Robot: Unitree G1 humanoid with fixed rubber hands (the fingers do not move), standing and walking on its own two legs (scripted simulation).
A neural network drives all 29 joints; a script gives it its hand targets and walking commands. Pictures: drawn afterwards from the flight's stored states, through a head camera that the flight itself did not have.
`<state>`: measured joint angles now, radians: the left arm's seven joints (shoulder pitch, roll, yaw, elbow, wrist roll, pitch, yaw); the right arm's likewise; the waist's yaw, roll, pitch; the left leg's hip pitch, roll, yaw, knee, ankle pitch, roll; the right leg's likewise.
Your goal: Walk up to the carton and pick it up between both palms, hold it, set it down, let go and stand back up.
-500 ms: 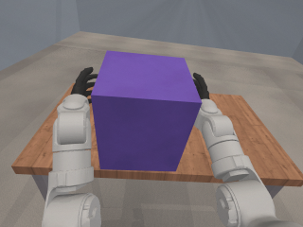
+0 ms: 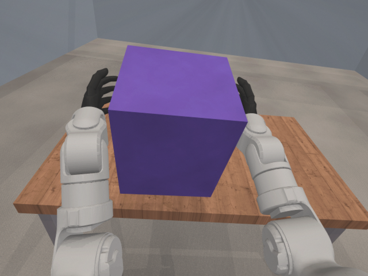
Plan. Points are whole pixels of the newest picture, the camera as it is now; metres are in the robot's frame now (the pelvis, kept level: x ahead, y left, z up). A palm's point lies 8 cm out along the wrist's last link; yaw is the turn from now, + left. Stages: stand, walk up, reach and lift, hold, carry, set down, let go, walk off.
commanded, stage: hold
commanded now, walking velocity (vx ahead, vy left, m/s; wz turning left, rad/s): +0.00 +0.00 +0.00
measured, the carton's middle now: (172, 127) +0.38 +0.01 +0.20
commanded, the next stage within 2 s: none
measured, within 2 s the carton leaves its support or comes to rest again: neither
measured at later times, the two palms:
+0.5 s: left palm (97, 122) +0.34 +0.16 +0.24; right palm (245, 126) +0.36 -0.14 +0.22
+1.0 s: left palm (94, 109) +0.35 +0.16 +0.26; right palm (245, 114) +0.37 -0.14 +0.25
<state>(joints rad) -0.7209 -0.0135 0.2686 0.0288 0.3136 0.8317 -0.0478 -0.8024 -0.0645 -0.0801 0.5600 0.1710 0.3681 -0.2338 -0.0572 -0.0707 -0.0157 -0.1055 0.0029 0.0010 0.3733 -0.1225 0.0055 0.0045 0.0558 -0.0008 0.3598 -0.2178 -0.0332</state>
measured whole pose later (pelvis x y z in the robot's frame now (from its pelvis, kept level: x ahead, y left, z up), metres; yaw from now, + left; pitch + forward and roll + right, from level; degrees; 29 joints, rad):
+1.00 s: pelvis +0.00 +0.00 +0.00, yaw +0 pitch -8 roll +0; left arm -0.73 -0.01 0.27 0.04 0.32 0.83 -0.05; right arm -0.81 -0.07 -0.08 0.57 0.17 0.37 -0.24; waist -0.06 -0.07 -0.02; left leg -0.11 0.00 0.00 0.37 -0.12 0.01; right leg 0.00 0.06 0.00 0.36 -0.22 -0.03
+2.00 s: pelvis +0.00 +0.00 +0.00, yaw +0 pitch -8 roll +0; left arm -0.73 -0.01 0.28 0.05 0.32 0.83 -0.06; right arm -0.81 -0.07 -0.07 0.58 0.18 0.37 -0.24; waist -0.06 -0.07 -0.02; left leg -0.10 0.00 0.00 0.37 -0.12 0.01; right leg 0.00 0.06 0.00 0.36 -0.22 -0.03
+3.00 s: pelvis +0.00 +0.00 +0.00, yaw +0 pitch -8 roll +0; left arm -0.73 -0.01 0.28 0.06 0.33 0.83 -0.06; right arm -0.82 -0.07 -0.06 0.58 0.18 0.38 -0.24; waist -0.06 -0.07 -0.02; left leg -0.10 0.00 0.00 0.37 -0.13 0.01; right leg 0.01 0.06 0.00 0.36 -0.22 -0.03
